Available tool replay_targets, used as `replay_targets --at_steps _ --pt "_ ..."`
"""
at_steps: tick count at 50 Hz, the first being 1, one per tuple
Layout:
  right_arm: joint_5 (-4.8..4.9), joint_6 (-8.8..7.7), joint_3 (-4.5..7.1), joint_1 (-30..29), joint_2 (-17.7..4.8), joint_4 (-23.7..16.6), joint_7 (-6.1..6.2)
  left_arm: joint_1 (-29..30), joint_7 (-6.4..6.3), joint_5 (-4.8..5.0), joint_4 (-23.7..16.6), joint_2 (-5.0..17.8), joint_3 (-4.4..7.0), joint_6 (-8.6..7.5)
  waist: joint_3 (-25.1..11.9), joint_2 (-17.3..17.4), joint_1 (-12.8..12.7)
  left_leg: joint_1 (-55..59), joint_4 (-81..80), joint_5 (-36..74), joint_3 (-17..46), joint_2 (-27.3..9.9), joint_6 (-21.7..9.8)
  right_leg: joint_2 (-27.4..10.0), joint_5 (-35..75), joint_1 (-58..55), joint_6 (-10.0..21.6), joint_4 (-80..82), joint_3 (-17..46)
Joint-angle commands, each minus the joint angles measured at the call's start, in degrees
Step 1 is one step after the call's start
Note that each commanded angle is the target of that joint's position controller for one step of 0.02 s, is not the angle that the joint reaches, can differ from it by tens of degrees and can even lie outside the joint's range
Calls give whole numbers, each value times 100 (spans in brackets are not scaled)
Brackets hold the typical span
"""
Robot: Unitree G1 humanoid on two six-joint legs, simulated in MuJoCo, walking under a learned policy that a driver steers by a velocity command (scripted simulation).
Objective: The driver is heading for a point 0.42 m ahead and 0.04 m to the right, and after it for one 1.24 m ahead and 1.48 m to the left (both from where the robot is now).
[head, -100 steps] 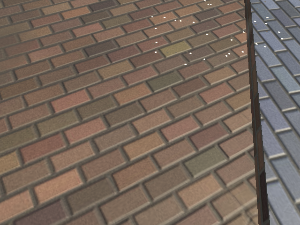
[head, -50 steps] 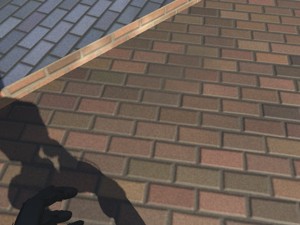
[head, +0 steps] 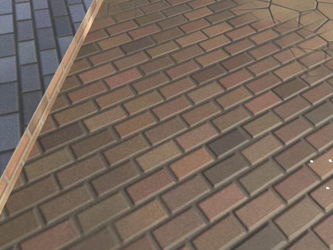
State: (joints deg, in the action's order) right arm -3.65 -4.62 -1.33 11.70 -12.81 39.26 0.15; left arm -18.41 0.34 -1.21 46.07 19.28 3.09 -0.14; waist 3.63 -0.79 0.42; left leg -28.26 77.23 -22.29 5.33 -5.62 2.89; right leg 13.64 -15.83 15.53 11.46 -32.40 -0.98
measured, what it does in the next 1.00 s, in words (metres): walks ahead, turning left: left foot, then right foot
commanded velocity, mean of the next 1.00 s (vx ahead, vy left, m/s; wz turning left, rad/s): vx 0.43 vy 0.00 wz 0.14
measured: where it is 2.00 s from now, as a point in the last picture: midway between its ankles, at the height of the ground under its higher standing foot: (142, 221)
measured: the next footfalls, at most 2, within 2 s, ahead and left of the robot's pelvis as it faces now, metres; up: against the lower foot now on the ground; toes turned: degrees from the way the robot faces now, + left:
left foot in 0.24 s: +0.45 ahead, +0.18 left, +0.00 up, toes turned -15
right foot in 0.62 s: +0.62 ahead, -0.08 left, +0.00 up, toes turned +1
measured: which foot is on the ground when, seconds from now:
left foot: up 0.00-0.22, down 0.24-0.62, up 0.64-1.00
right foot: down 0.00-0.26, up 0.28-0.60, down 0.62-1.00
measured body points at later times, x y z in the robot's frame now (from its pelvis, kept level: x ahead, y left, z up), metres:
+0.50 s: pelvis +0.39 +0.07 +0.03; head +0.45 +0.05 +0.47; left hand +0.70 +0.24 -0.03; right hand +0.33 -0.21 -0.10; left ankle +0.42 +0.19 -0.72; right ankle +0.48 -0.06 -0.67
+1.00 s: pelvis +0.53 +0.05 +0.01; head +0.56 +0.08 +0.46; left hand +0.61 +0.38 -0.09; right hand +0.76 -0.19 -0.06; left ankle +0.53 +0.18 -0.71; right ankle +0.59 -0.08 -0.72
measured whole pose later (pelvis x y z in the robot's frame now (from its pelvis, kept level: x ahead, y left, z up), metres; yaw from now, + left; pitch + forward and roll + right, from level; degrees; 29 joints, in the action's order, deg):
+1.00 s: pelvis +0.53 +0.05 +0.01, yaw +15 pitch +1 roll -3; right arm 1.3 4.2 4.8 10.7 -19.6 32.7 -0.4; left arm -4.8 -0.9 0.7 43.3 18.3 4.9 -0.1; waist 4.1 0.4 -0.4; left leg -23.8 40.6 -14.9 -2.3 -5.0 1.3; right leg -5.4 -12.1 15.2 -1.5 -27.7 -12.8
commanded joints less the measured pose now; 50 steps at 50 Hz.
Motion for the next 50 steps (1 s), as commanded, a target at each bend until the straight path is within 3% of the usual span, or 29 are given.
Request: replay_targets --at_steps 1,3,5,8,10,11,12,13,14,15,16,17,18,21,23,25,28,30,31,32,33,34,35,36,38,40,43,48,50 --pt "-90 175 258 142 -1029 -481 -4 177 -42 65 -475 831 219 -352 187 589 298 -702 -1220 -158 -190 -275 209 -1681 814 309 1027 2156 2624" --pt "13 171 156 -641 -775 -827 -85 235 -13 60 -485 860 260 -431 358 372 153 -138 -2400 1020 -379 -218 248 -1309 956 1023 812 2297 2281" --pt "168 143 105 -987 -646 -929 -142 161 41 88 -468 921 323 -462 204 148 -60 595 -3470 2369 -460 1 159 -1142 1470 1109 503 2252 2137" --pt "257 120 176 -1100 -877 -946 -121 -155 59 141 -372 1028 390 -441 -93 -71 -281 1044 -4266 2669 -407 260 -1 -1357 2383 179 218 1831 2394" --pt "247 94 325 -486 -1230 -759 -32 -189 15 90 -358 1204 435 -399 -566 -65 3 1716 -4534 1812 -360 557 -88 -1369 3623 -523 -35 759 2495" --pt "194 60 428 436 -1406 -504 42 -142 18 49 -285 1356 449 -390 -1027 101 527 2442 -4671 1565 -657 689 -184 -1270 4422 -755 -203 -422 2164" --pt "91 0 529 1490 -1618 -232 147 -92 24 30 -263 1076 368 -441 -1428 149 989 3511 -4583 1505 -561 332 -340 -1091 4154 -279 -387 -1941 1880" --pt "-104 -76 602 2257 -1952 -94 215 -193 -30 90 -425 200 142 -513 -1934 1257 1031 4605 -4795 1195 1241 -1165 -707 -561 624 922 -569 -3975 1372" --pt "-45 -49 717 1833 -2333 -1 112 -1111 -19 194 -552 34 59 -514 -2533 2804 273 4946 -5733 2596 4377 -2105 -1575 30 -1440 1953 -762 -5043 1066" --pt "92 -26 631 1149 -1659 -160 15 -845 -95 -5 -285 355 61 -412 -1785 1407 193 4326 -5563 2512 3777 -1803 -1645 -619 -1043 2320 -703 -5158 1123" --pt "174 -41 523 825 -1183 -137 -48 -230 -54 -51 -329 402 57 -384 -1167 685 260 3568 -5461 3527 2723 -1461 -1648 -750 -721 2242 -796 -4904 991" --pt "428 -158 490 609 -1041 -198 -75 321 -41 298 -663 245 -34 -417 -925 823 264 3403 -5561 4241 1959 -1052 -1558 -1109 -1006 2338 -947 -4830 853" --pt "543 -206 483 596 -1027 -54 -91 754 -25 238 -807 412 -12 -449 -735 675 268 3159 -5623 4689 1682 -822 -1509 -1312 -941 2458 -991 -4304 724" --pt "514 -210 523 539 -1126 64 -34 1076 44 69 -1057 131 -146 -491 -567 384 -65 2464 -5861 5394 1464 -634 -1594 -1460 -737 2056 -1222 -2524 607" --pt "507 -76 701 288 -1642 -18 76 1289 61 90 -1117 -3 -248 -532 -640 437 -145 1609 -6018 5419 1085 -397 -1567 -1177 -33 1059 -1355 -1134 357" --pt "548 16 816 353 -1882 -63 148 1462 76 119 -1096 191 -201 -487 -820 640 -154 1296 -6039 4584 1015 -198 -1329 -928 1090 250 -1372 -349 400" --pt "591 109 837 469 -1685 -104 223 1621 26 83 -1135 440 -75 -408 -744 610 -236 1156 -5664 3364 1317 -52 -902 -1029 1932 -326 -1244 343 791" --pt "582 180 800 394 -1387 -221 236 1357 -38 -4 -1068 533 16 -420 -873 496 -412 911 -4832 2728 1282 373 -579 -1306 2445 -1037 -1056 811 810" --pt "508 204 704 489 -1035 -337 211 951 -113 -80 -1037 758 81 -405 -1300 -106 -495 355 -3595 1261 961 768 -342 -2143 3787 -1956 -723 735 1355" --pt "482 231 566 1497 -585 -268 187 814 -162 -204 -1112 755 35 -292 -2045 -1240 -103 -496 -2124 -2032 525 1186 -123 -3726 5741 -2907 91 393 2665" --pt "576 318 617 2152 -1019 -229 154 986 -123 -65 -1063 702 92 -147 -2494 -1599 120 -669 -1139 -1978 178 739 29 -4261 4600 -2731 630 631 3383" --pt "610 435 734 1764 -1323 -190 196 1295 -137 42 -1159 393 51 -82 -1898 -1090 48 -1043 -675 -1461 17 489 187 -3774 3144 -2299 534 932 3024" --pt "598 542 803 1399 -1449 -213 251 1547 -143 79 -1169 200 8 -62 -1382 -741 14 -1200 -530 -1073 -93 350 273 -3402 2287 -1768 325 1138 2397" --pt "556 651 848 1279 -1478 -225 308 1805 -144 47 -1179 164 1 -58 -1125 -611 94 -1077 -422 -808 -100 215 354 -3201 2026 -1238 226 1285 2010" --pt "496 764 829 1140 -1271 -396 314 2042 -177 -37 -1098 277 74 -77 -827 -661 240 -640 -508 -371 -250 98 392 -2975 2057 -378 182 1571 1248" --pt "491 764 761 899 -1007 -573 281 1973 -225 -33 -962 286 129 -114 -858 -632 187 -529 -1022 -76 -359 6 372 -2951 2235 -388 245 1660 806" --pt "478 740 685 548 -874 -769 147 1971 -263 22 -856 409 213 -103 -1011 -572 122 -77 -2056 402 -451 -110 233 -3055 2416 -484 241 1620 319" --pt "504 862 747 272 -1120 -955 -93 1829 -123 198 -740 754 381 -98 -937 -672 92 747 -3515 636 -844 46 -157 -3282 2088 -617 -122 1278 -209" --pt "470 909 840 428 -1204 -909 -86 1675 -67 306 -637 659 389 -104 -938 -387 228 1460 -4450 1147 -964 315 -441 -3099 1364 -410 -575 581 -553"
Keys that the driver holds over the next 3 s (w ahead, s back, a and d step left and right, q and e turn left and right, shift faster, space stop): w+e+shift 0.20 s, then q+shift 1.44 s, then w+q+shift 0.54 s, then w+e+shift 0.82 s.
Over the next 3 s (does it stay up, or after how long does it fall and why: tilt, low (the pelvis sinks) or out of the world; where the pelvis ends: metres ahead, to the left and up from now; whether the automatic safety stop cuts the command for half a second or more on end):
stays up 0.69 0.99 0.12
